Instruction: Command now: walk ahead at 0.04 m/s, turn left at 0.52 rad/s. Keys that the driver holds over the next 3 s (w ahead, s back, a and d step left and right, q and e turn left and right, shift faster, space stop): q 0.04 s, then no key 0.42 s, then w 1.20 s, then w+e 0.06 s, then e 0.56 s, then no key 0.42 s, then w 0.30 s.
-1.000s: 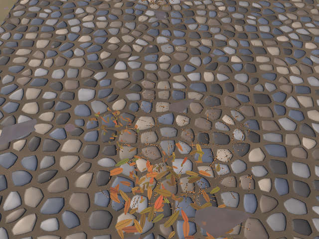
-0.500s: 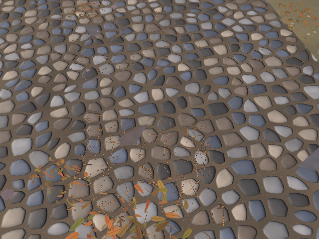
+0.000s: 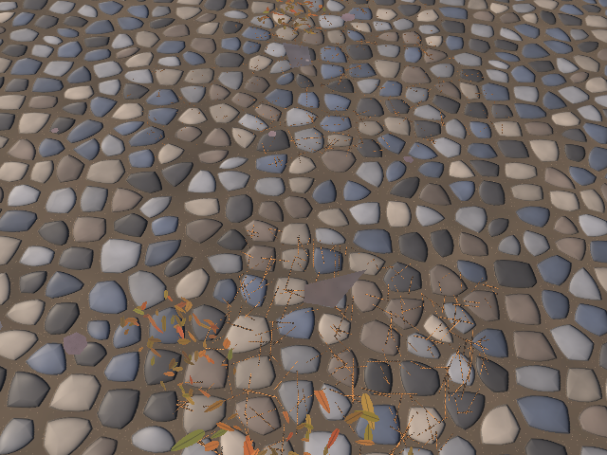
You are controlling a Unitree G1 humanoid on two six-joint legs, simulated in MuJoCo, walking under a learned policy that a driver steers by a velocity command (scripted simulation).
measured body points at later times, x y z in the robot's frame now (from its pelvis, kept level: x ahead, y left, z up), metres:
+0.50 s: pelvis +0.01 -0.05 +0.01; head +0.02 -0.07 +0.46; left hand +0.07 +0.22 -0.10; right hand +0.15 -0.28 -0.13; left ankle -0.01 +0.07 -0.71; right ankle +0.02 -0.14 -0.73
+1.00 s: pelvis +0.15 -0.07 -0.01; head +0.17 -0.08 +0.44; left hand +0.30 +0.21 -0.10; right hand +0.13 -0.34 -0.16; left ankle -0.04 +0.05 -0.72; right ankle +0.26 -0.15 -0.74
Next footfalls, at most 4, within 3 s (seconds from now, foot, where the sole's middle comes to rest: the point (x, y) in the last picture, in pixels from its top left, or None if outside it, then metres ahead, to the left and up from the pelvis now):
0.32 right None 0.06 -0.13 -0.77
0.62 left None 0.00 0.06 -0.77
0.98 right None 0.29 -0.15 -0.77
1.52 left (264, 396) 0.58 0.08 -0.77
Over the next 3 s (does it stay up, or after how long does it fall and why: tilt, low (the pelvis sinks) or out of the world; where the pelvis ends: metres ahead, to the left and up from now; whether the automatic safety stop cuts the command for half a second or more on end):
stays up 0.77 0.01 0.01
